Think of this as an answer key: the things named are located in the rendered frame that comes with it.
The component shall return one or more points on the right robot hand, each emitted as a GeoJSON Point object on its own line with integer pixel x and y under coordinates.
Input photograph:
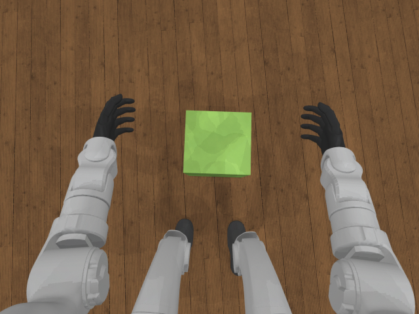
{"type": "Point", "coordinates": [330, 134]}

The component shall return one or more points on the left robot upper arm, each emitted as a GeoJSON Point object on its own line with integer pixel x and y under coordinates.
{"type": "Point", "coordinates": [66, 281]}

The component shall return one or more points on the robot right forearm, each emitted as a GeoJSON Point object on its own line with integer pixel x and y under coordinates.
{"type": "Point", "coordinates": [355, 228]}

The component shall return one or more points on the right robot foot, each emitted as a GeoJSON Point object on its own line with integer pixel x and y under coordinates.
{"type": "Point", "coordinates": [235, 229]}

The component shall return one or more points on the carton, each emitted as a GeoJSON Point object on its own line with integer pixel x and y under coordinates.
{"type": "Point", "coordinates": [217, 144]}

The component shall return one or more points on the robot left forearm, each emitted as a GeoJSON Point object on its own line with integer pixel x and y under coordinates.
{"type": "Point", "coordinates": [82, 221]}

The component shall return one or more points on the left robot hand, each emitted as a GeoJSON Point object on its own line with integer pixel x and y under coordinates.
{"type": "Point", "coordinates": [108, 121]}

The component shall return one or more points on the right robot upper arm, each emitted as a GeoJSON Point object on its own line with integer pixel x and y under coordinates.
{"type": "Point", "coordinates": [369, 287]}

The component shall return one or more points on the robot left shin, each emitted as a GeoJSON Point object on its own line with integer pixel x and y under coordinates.
{"type": "Point", "coordinates": [174, 233]}

